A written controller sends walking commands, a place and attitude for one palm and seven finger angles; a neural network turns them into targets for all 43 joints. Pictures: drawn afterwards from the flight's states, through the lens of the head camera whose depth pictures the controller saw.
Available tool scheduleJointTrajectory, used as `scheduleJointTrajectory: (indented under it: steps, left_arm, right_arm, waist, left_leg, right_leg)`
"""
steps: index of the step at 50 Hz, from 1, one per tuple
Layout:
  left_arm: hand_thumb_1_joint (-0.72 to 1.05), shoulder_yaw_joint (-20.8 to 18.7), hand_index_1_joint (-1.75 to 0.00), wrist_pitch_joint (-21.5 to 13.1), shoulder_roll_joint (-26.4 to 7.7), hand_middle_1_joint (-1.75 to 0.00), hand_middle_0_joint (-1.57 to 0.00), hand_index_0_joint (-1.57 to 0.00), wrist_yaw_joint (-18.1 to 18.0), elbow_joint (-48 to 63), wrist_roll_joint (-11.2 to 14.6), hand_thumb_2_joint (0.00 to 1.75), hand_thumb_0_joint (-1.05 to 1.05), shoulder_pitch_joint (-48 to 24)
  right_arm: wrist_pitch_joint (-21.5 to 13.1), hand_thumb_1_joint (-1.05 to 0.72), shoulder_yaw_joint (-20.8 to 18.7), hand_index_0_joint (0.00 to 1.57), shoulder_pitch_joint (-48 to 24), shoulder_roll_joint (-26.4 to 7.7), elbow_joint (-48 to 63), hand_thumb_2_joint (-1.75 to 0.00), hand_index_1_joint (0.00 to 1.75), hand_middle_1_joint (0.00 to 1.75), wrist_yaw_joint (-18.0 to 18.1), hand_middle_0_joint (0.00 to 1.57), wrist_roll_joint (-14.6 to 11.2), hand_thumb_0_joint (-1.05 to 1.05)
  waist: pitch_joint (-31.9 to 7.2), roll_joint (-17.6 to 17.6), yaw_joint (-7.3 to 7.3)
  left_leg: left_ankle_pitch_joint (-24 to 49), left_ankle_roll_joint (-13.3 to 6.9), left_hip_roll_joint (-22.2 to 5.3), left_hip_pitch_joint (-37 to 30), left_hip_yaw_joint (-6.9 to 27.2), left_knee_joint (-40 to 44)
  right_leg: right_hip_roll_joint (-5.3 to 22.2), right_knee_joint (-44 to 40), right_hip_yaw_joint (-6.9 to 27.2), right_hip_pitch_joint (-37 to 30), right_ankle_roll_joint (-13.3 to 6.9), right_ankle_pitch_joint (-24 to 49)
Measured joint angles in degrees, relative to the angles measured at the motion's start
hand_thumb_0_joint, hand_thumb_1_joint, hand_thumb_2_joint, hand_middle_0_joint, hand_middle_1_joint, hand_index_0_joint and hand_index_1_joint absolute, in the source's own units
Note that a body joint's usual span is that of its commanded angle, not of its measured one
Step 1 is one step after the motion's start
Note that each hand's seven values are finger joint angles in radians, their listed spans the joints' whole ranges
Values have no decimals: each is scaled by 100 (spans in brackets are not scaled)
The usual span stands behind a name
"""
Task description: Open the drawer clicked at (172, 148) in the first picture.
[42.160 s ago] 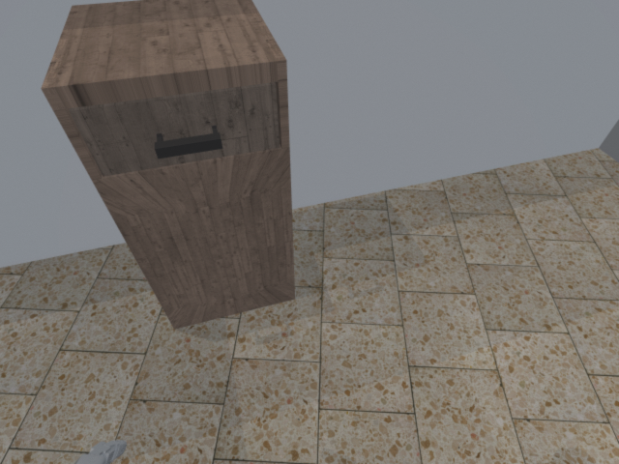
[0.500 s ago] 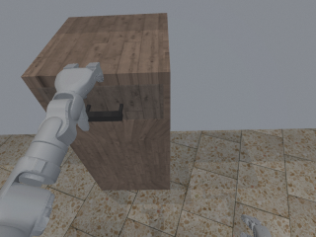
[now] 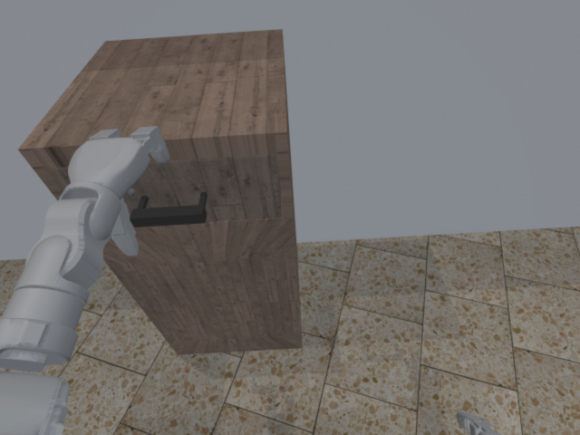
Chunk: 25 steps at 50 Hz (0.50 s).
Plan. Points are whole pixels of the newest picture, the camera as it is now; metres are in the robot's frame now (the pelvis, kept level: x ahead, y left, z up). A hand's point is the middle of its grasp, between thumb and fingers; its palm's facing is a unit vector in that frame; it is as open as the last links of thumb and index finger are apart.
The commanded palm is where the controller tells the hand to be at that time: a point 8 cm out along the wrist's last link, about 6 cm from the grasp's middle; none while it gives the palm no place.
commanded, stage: draw the hand back to the body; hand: left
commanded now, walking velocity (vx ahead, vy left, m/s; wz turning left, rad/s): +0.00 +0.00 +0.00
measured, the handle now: (171, 207) +0.49 +0.26 +0.01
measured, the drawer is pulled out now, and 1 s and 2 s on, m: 0.00 0.00 0.00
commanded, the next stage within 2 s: step back with the hand held close in 1.40 s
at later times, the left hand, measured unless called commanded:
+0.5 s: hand (98, 247) +0.29 +0.24 +0.17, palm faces +0.22 -0.68 -0.70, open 13.8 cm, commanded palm +0.24 +0.28 +0.21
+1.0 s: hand (45, 322) +0.18 +0.23 +0.20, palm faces +0.37 -0.87 -0.34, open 10.4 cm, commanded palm +0.13 +0.28 +0.20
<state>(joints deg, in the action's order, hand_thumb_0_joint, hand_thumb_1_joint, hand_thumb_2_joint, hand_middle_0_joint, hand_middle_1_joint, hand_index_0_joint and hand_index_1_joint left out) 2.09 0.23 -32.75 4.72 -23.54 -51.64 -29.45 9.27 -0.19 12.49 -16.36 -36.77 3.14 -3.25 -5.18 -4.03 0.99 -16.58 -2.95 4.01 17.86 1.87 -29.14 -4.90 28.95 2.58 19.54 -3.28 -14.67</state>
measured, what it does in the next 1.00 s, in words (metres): stands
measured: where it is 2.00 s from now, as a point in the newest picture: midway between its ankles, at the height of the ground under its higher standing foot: outside the picture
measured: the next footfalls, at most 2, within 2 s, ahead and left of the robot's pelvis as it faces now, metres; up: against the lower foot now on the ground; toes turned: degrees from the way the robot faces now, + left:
none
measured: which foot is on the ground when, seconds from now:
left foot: down 0.00-1.00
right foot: down 0.00-1.00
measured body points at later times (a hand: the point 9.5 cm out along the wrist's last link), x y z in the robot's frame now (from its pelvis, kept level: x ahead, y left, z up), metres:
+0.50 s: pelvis -0.01 +0.01 +0.00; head -0.02 -0.02 +0.45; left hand +0.27 +0.27 +0.20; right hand +0.23 -0.18 -0.07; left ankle -0.02 +0.09 -0.74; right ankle -0.01 -0.08 -0.74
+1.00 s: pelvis -0.01 +0.00 +0.01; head -0.04 -0.02 +0.46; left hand +0.16 +0.27 +0.21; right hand +0.17 -0.22 -0.08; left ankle -0.02 +0.09 -0.74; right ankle -0.01 -0.08 -0.74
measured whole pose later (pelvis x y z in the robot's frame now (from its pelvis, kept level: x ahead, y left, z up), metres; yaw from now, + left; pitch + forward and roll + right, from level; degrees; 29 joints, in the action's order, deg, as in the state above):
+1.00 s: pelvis -0.01 +0.00 +0.01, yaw +1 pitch -4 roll -1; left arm -16.9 -6.7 -20.0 -3.3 27.4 6.2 24.3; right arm -5.5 1.9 11.8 -13.5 -36.6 3.0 -0.6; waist -1.0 -3.0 2.3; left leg -14.7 -2.3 3.5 6.7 3.4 -25.2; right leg -5.1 22.7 1.3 7.0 -3.5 -12.0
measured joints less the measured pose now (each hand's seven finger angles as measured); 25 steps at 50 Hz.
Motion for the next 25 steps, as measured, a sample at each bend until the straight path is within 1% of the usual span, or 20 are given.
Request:
scheduleJointTrajectory:
  steps: [4,9,16,21,22,23,24,25]
  left_arm:
    - [-49,-99,-120,202,-30,-120,-32,-32,-119,370,69,30,0,465]
    - [-49,-39,-120,466,-46,-120,-32,-32,-142,934,83,30,0,913]
    - [-49,107,-120,563,5,-120,-32,-32,-16,1665,203,30,0,1401]
    - [-50,17,-120,634,-31,-120,-32,-32,99,2053,236,30,0,1780]
    - [-49,-148,-120,556,69,-120,-32,-32,57,2131,1169,30,0,1836]
    - [-49,-356,-119,404,235,-120,-32,-32,-32,2209,2198,30,0,1899]
    - [-48,-528,-119,250,411,-120,-32,-32,-144,2323,2973,31,0,1996]
    - [-48,-699,-118,103,589,-119,-32,-32,-246,2486,3632,31,0,2147]
  right_arm:
    - [-6,-91,-1,20,-108,-29,-35,-90,30,30,-16,20,-27,1]
    - [-86,-91,5,20,-315,-9,-3,-90,30,30,5,20,-21,1]
    - [-167,-91,140,20,-734,95,89,-90,30,30,25,20,-4,1]
    - [-174,-91,278,20,-940,206,220,-90,30,30,-22,20,27,1]
    - [-217,-91,270,20,-921,227,310,-90,30,30,-16,20,4,1]
    - [-333,-91,287,20,-886,257,389,-90,30,30,2,20,-2,1]
    - [-467,-91,330,20,-856,298,439,-90,30,30,14,20,4,1]
    - [-578,-91,389,20,-831,353,472,-90,30,30,27,20,17,1]
  waist:
    - [41,-8,70]
    - [71,-41,196]
    - [52,-95,336]
    - [100,-68,391]
    - [194,-81,392]
    - [313,-78,393]
    - [414,-52,392]
    - [491,-9,376]
  left_leg:
    - [-14,0,8,-67,2,-27]
    - [17,-8,40,-141,73,-22]
    - [67,-33,96,-326,142,42]
    - [112,-37,104,-451,146,111]
    - [118,-39,101,-528,172,119]
    - [123,-41,96,-631,196,138]
    - [126,-41,88,-724,205,163]
    - [130,-38,76,-804,201,194]
  right_leg:
    - [7,46,-5,-61,1,-28]
    - [43,17,-76,-167,9,-17]
    - [104,-46,-140,-373,41,-4]
    - [116,-107,-140,-496,48,34]
    - [114,-155,-164,-599,49,49]
    - [111,-215,-185,-725,49,69]
    - [105,-264,-190,-828,47,87]
    - [94,-310,-183,-911,44,105]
